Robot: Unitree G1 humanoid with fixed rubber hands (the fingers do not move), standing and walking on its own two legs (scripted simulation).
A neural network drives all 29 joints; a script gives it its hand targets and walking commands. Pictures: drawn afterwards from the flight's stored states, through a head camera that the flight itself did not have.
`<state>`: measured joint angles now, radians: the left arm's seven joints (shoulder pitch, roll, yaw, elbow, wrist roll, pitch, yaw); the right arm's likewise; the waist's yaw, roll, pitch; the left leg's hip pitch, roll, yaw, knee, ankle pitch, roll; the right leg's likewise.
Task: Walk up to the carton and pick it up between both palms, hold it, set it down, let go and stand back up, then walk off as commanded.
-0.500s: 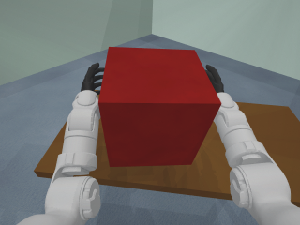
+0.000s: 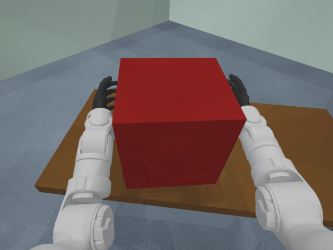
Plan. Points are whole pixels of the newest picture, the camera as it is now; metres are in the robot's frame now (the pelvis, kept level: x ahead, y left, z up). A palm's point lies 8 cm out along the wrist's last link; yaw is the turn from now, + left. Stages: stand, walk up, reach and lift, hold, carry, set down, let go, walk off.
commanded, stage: set down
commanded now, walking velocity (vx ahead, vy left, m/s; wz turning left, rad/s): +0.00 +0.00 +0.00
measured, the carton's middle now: (170, 124) +0.40 +0.01 +0.11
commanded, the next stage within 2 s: none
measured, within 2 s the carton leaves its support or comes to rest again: rests again in 1.56 s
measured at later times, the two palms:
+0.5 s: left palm (105, 115) +0.39 +0.17 +0.14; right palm (238, 109) +0.43 -0.16 +0.15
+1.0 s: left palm (110, 122) +0.39 +0.16 +0.12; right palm (237, 115) +0.43 -0.17 +0.12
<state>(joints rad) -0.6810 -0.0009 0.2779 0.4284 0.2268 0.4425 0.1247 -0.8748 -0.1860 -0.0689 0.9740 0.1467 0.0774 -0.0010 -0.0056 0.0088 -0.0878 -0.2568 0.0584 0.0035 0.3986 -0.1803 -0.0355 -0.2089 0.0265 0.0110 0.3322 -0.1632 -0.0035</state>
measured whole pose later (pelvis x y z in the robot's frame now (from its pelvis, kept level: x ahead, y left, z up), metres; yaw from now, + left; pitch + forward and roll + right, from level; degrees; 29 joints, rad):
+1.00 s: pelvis +0.02 +0.00 +0.00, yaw +0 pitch +4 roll -1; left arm -0.59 -0.08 0.28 0.46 0.27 0.29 0.16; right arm -0.80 -0.19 -0.17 1.01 0.00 -0.06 0.10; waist 0.02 0.01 -0.06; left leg -0.26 0.06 0.00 0.39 -0.20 -0.04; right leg -0.21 0.03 0.01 0.32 -0.18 -0.01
